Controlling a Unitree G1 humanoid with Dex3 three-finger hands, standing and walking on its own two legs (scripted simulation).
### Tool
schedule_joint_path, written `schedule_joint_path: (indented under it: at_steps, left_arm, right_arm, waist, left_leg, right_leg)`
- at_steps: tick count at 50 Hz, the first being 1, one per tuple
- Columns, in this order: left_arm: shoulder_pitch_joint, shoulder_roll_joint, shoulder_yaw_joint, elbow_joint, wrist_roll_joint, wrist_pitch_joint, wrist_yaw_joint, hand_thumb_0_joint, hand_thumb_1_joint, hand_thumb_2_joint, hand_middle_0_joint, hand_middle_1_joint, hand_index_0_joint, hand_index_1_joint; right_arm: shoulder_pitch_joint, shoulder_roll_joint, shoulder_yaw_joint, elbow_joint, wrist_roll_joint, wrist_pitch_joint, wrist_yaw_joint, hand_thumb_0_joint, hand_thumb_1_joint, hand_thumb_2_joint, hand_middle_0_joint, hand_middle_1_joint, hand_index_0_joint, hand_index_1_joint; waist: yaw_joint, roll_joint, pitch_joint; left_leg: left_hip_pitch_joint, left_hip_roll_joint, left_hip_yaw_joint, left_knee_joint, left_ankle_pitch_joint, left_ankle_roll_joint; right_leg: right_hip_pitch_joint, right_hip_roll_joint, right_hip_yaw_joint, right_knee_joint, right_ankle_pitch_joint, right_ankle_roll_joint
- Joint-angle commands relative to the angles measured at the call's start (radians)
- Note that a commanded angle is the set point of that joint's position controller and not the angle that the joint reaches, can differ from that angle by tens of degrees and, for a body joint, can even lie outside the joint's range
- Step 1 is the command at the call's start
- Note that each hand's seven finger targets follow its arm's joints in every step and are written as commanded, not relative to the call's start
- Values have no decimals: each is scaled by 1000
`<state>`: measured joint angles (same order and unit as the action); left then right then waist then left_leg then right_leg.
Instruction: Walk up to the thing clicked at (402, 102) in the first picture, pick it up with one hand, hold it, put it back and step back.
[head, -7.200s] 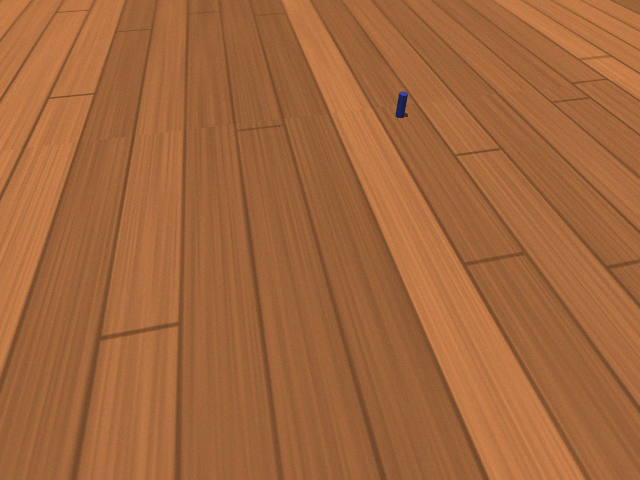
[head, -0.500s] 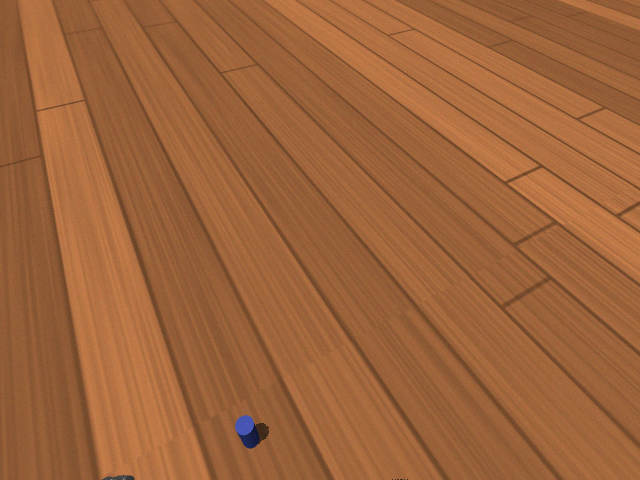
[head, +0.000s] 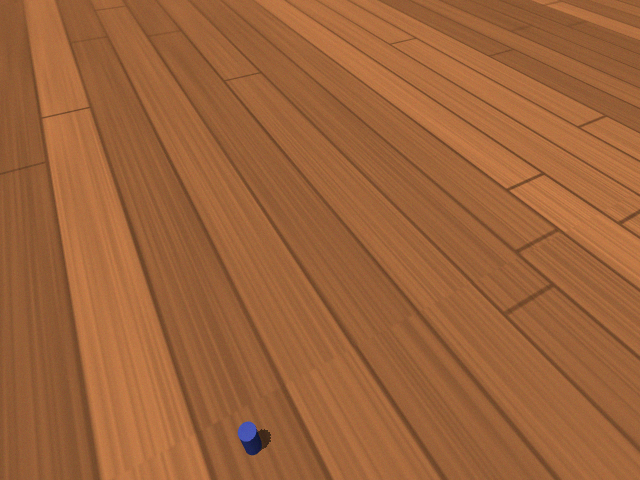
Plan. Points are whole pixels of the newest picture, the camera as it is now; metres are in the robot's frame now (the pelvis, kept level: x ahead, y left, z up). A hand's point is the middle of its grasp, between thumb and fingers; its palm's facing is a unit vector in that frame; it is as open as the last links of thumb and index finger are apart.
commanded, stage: walk up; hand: left
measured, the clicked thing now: (250, 438) +0.35 +0.21 -0.71
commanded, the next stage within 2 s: stand in 0.02 s
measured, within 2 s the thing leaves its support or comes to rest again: neither
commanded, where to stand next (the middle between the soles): +0.02 -0.01 m, yaw +1 degrees
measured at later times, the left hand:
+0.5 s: hand out of the picture +0.06 +0.26 -0.15, palm faces -0.01 -0.94 -0.35, open 7.4 cm
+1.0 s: hand out of the picture +0.05 +0.26 -0.15, palm faces -0.02 -0.94 -0.35, open 7.4 cm
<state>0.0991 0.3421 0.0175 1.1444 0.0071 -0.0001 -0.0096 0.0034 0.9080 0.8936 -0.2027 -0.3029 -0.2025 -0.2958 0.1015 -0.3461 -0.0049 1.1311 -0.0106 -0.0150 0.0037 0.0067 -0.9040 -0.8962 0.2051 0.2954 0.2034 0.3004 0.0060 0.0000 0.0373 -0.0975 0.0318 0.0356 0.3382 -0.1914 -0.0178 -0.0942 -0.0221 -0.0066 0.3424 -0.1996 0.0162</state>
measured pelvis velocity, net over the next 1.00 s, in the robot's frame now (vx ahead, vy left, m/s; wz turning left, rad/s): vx -0.02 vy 0.00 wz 0.01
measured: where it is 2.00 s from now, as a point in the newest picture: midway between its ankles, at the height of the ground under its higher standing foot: outside the picture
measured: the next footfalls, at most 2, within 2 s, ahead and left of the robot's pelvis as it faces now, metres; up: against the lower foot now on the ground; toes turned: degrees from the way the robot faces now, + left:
none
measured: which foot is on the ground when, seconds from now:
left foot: down 0.00-1.00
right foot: down 0.00-1.00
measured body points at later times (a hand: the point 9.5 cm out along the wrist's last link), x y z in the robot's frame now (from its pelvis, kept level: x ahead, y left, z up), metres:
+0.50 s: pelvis -0.02 +0.00 +0.00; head -0.02 +0.00 +0.45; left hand +0.06 +0.30 -0.13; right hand +0.06 -0.30 -0.13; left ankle +0.00 +0.13 -0.75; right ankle -0.01 -0.13 -0.75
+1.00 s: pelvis -0.02 +0.00 +0.00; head -0.01 +0.00 +0.45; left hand +0.05 +0.30 -0.13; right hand +0.05 -0.30 -0.13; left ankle +0.00 +0.13 -0.75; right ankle -0.01 -0.13 -0.75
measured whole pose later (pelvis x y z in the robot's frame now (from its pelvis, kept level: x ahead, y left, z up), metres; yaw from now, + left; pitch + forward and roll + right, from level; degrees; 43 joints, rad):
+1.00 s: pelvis -0.02 +0.00 +0.00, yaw +1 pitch -3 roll +0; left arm 0.12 0.36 -0.01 1.13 0.01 -0.01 -0.01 0.00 0.91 0.89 -0.20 -0.30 -0.20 -0.30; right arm 0.11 -0.35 0.00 1.15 -0.01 0.00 0.01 0.01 -0.90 -0.90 0.20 0.30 0.20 0.30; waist 0.00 0.00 0.05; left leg -0.12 0.03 0.03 0.32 -0.15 -0.02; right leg -0.11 -0.03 -0.01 0.33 -0.17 0.02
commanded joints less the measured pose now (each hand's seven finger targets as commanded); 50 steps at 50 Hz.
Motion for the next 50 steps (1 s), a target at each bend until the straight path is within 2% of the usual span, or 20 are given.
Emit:
schedule_joint_path:
  at_steps: [1,4,8,12,14,16,21,22,24,26,31,35,43,50]
  left_arm:
    - [-72,217,33,-68,0,-27,16,0,900,900,-200,-300,-200,-300]
    - [-53,216,32,-62,-4,-30,17,0,900,900,-200,-300,-200,-300]
    - [-56,220,28,-65,-2,-32,19,0,900,900,-200,-300,-200,-300]
    - [-62,216,22,-62,1,-30,21,0,900,900,-200,-300,-200,-300]
    - [-51,218,20,-62,3,-32,20,0,900,900,-200,-300,-200,-300]
    - [-58,220,20,-62,2,-29,20,0,900,900,-200,-300,-200,-300]
    - [-53,228,20,-64,1,-30,17,0,900,900,-200,-300,-200,-300]
    - [-49,222,18,-68,2,-32,17,0,900,900,-200,-300,-200,-300]
    - [-53,225,18,-71,0,-33,17,0,900,900,-200,-300,-200,-300]
    - [-53,223,19,-69,0,-30,16,0,900,900,-200,-300,-200,-300]
    - [-38,227,18,-67,1,-30,15,0,900,900,-200,-300,-200,-300]
    - [-31,225,17,-67,3,-26,13,0,900,900,-200,-300,-200,-300]
    - [-25,226,14,-73,2,-32,16,0,900,900,-200,-300,-200,-300]
    - [-29,226,14,-76,1,-30,17,0,900,900,-200,-300,-200,-300]
  right_arm:
    - [-77,-218,-41,-62,0,-20,-17,0,-900,-900,200,300,200,300]
    - [-65,-216,-39,-59,4,-19,-17,0,-900,-900,200,300,200,300]
    - [-65,-213,-37,-55,5,-16,-14,0,-900,-900,200,300,200,300]
    - [-72,-210,-33,-50,4,-9,-12,0,-900,-900,200,300,200,300]
    - [-73,-215,-36,-50,5,-8,-10,0,-900,-900,200,300,200,300]
    - [-69,-213,-33,-46,2,-7,-9,0,-900,-900,200,300,200,300]
    - [-54,-213,-37,-40,-2,-8,-3,0,-900,-900,200,300,200,300]
    - [-58,-220,-39,-43,-3,-10,-2,0,-900,-900,200,300,200,300]
    - [-54,-215,-37,-42,-5,-13,-3,0,-900,-900,200,300,200,300]
    - [-52,-213,-37,-39,-4,-12,-5,0,-900,-900,200,300,200,300]
    - [-44,-216,-39,-39,-2,-13,-4,0,-900,-900,200,300,200,300]
    - [-39,-220,-40,-34,-3,-12,-5,0,-900,-900,200,300,200,300]
    - [-33,-223,-39,-36,-1,-13,-4,0,-900,-900,200,300,200,300]
    - [-26,-215,-35,-37,-2,-11,-5,0,-900,-900,200,300,200,300]
  waist:
    - [-6,6,-30]
    - [-8,9,-77]
    - [-11,1,-110]
    - [-13,-7,-64]
    - [-12,-15,-79]
    - [-14,-7,-45]
    - [-14,-12,-33]
    - [-13,7,-54]
    - [-13,6,-62]
    - [-11,8,-41]
    - [-10,-7,-52]
    - [-7,1,-18]
    - [-11,0,-59]
    - [-13,-2,-43]
  left_leg:
    - [11,114,-95,-57,221,33]
    - [50,116,-91,-55,270,29]
    - [67,118,-87,-52,279,29]
    - [27,108,-91,-75,149,27]
    - [52,112,-92,-68,163,30]
    - [23,105,-92,-83,88,26]
    - [3,102,-98,-88,44,29]
    - [14,106,-98,-83,77,31]
    - [8,109,-100,-83,93,30]
    - [-12,105,-103,-92,48,29]
    - [4,108,-107,-91,68,32]
    - [-27,98,-113,-103,-2,26]
    - [14,108,-109,-77,105,34]
    - [-10,103,-104,-79,80,31]
  right_leg:
    - [-18,-112,81,-61,218,-33]
    - [9,-112,75,-54,255,-30]
    - [28,-118,72,-57,283,-31]
    - [0,-115,76,-89,162,-24]
    - [-11,-115,75,-92,175,-25]
    - [-36,-111,78,-104,89,-23]
    - [-47,-112,88,-113,23,-27]
    - [-34,-116,86,-105,67,-29]
    - [-25,-115,85,-98,88,-29]
    - [-30,-114,87,-99,41,-30]
    - [-36,-112,83,-92,49,-32]
    - [-63,-105,81,-96,-17,-30]
    - [-44,-114,85,-83,84,-34]
    - [-37,-116,87,-87,72,-34]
